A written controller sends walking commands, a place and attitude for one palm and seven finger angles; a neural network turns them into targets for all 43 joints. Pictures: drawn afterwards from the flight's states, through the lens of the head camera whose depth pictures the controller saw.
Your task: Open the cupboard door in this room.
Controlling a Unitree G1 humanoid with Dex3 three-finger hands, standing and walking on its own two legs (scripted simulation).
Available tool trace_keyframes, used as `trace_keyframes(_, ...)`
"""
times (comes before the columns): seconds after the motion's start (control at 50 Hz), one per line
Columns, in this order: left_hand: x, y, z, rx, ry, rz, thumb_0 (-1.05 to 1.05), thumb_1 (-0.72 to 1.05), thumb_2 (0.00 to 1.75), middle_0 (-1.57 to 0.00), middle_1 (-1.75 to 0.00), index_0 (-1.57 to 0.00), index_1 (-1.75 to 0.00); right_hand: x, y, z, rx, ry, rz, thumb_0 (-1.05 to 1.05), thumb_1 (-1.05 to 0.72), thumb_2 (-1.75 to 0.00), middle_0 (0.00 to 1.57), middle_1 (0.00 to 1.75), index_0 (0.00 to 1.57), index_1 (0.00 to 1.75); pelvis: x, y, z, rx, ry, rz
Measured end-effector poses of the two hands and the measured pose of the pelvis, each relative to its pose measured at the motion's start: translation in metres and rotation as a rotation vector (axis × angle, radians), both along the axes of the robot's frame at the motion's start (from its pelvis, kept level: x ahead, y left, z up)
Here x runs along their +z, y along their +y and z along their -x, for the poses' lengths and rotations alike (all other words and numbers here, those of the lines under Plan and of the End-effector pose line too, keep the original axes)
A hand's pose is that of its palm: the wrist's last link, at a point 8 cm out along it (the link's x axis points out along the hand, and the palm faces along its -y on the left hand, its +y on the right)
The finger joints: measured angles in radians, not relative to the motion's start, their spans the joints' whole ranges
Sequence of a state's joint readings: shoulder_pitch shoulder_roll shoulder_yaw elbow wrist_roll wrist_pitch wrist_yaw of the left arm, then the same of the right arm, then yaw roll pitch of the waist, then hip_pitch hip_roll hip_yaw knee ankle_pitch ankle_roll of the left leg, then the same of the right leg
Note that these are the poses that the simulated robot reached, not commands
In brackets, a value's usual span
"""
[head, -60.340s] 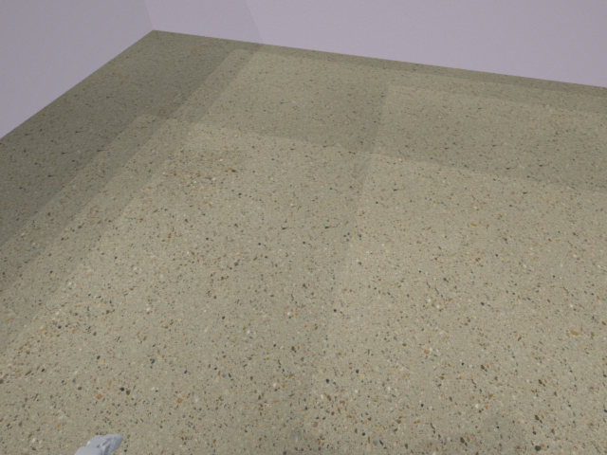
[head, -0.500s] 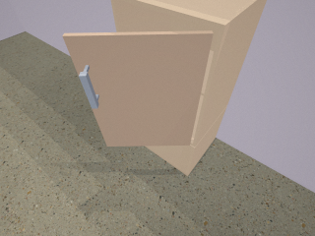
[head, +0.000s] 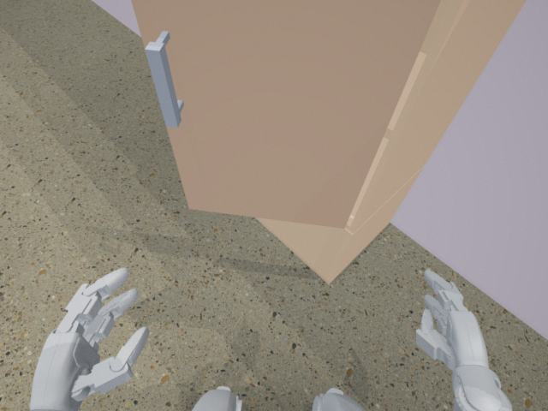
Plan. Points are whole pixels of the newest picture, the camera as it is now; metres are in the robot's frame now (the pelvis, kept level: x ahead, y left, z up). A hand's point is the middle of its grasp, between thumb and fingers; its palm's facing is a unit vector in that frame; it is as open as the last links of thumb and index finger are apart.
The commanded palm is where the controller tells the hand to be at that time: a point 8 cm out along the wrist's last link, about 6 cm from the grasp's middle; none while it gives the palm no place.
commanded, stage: raise the hand with hooked fingers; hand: left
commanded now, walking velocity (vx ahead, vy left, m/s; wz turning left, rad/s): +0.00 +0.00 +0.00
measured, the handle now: (169, 81) +0.58 +0.26 +0.13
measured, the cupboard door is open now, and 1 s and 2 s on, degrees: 39 39 39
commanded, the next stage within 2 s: move the hooked fingers beside the handle in 1.60 s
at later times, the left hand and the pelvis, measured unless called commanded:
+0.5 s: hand (102, 285) +0.24 +0.24 +0.08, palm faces +0.02 -1.00 -0.07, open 12.1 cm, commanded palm +0.21 +0.29 +0.10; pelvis +0.00 +0.01 +0.03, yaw +0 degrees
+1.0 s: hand (57, 223) +0.28 +0.29 +0.14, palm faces +0.05 -1.00 -0.04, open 13.9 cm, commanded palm +0.26 +0.34 +0.14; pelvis +0.00 +0.02 +0.05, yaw +0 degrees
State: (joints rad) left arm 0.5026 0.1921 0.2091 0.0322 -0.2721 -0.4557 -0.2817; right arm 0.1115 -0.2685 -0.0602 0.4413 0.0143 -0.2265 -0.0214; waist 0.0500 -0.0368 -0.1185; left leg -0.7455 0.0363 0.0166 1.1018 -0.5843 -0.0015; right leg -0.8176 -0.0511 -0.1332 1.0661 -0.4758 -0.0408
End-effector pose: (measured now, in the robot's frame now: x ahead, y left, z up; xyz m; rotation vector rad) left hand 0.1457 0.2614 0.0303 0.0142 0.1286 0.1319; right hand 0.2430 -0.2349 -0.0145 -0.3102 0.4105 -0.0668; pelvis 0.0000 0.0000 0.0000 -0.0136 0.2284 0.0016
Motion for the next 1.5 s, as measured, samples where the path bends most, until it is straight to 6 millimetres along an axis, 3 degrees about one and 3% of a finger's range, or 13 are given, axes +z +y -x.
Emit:
trace_keyframes(0.06,0.015,0.007,-0.004,0.005,-0.075,-0.044,0.02,0.45,0.70,-0.23,-0.59,-0.24,-0.59,-0.022,0.015,0.008,0.034,0.072,-0.027,0.00,-0.91,-0.90,0.20,0.29,0.20,0.30,-0.003,-0.003,0.002,0.020,0.007,0.018)
trace_keyframes(0.18,0.034,0.006,-0.042,-0.145,-0.097,-0.052,0.01,0.30,0.64,-0.24,-0.68,-0.24,-0.68,-0.060,0.032,0.054,-0.001,0.242,-0.114,0.01,-0.90,-0.90,0.20,0.30,0.21,0.30,0.001,-0.003,0.006,0.026,0.006,0.028)
trace_keyframes(0.3,0.047,0.015,-0.062,-0.142,-0.031,-0.035,0.01,0.17,0.58,-0.25,-0.77,-0.26,-0.77,-0.060,0.020,0.103,-0.115,0.324,-0.140,0.01,-0.90,-0.90,0.20,0.30,0.21,0.31,0.016,0.002,0.003,0.002,-0.007,0.011)
trace_keyframes(0.4,0.058,0.025,-0.064,-0.104,-0.068,-0.051,0.01,0.05,0.53,-0.26,-0.85,-0.26,-0.84,-0.049,-0.001,0.122,-0.159,0.341,-0.082,0.01,-0.90,-0.90,0.20,0.30,0.21,0.30,0.023,0.006,0.003,-0.005,-0.019,0.003)
trace_keyframes(0.5,0.059,0.032,-0.069,-0.115,-0.076,-0.050,0.00,-0.07,0.48,-0.26,-0.92,-0.27,-0.92,-0.035,-0.017,0.121,-0.168,0.319,-0.016,0.01,-0.90,-0.90,0.20,0.30,0.21,0.30,0.027,0.010,0.004,-0.005,-0.035,0.004)
trace_keyframes(0.58,0.066,0.038,-0.075,-0.116,-0.098,-0.048,0.00,-0.16,0.44,-0.27,-0.98,-0.28,-0.98,-0.021,-0.017,0.110,-0.160,0.272,0.006,0.01,-0.90,-0.90,0.20,0.30,0.20,0.30,0.031,0.012,0.002,-0.004,-0.053,0.007)
trace_keyframes(0.74,0.086,0.057,-0.088,-0.098,-0.124,-0.047,0.00,-0.35,0.36,-0.29,-1.10,-0.29,-1.10,-0.006,0.007,0.082,-0.100,0.196,-0.024,0.01,-0.90,-0.90,0.20,0.30,0.20,0.30,0.039,0.017,-0.001,0.000,-0.085,0.012)
trace_keyframes(0.86,0.095,0.071,-0.098,-0.086,-0.116,-0.033,-0.01,-0.44,0.32,-0.29,-1.17,-0.30,-1.16,-0.005,0.025,0.073,-0.063,0.195,-0.052,0.01,-0.90,-0.90,0.20,0.30,0.21,0.30,0.044,0.020,-0.003,0.001,-0.099,0.013)
trace_keyframes(1.0,0.108,0.084,-0.113,-0.087,-0.128,-0.029,-0.01,-0.49,0.30,-0.29,-1.19,-0.30,-1.19,-0.008,0.029,0.080,-0.065,0.237,-0.052,0.01,-0.90,-0.90,0.20,0.30,0.21,0.30,0.048,0.023,-0.004,-0.001,-0.111,0.014)
trace_keyframes(1.2,0.124,0.094,-0.137,-0.097,-0.137,-0.011,-0.01,-0.50,0.30,-0.29,-1.20,-0.30,-1.20,-0.008,0.014,0.103,-0.124,0.295,-0.028,0.01,-0.90,-0.90,0.20,0.30,0.21,0.30,0.054,0.024,-0.004,-0.013,-0.118,0.010)
trace_keyframes(1.5,0.117,0.082,-0.134,-0.087,-0.131,-0.014,-0.01,-0.50,0.30,-0.30,-1.20,-0.30,-1.20,-0.006,0.006,0.112,-0.150,0.306,-0.025,0.01,-0.90,-0.90,0.20,0.30,0.21,0.30,0.056,0.021,-0.003,-0.022,-0.124,0.006)
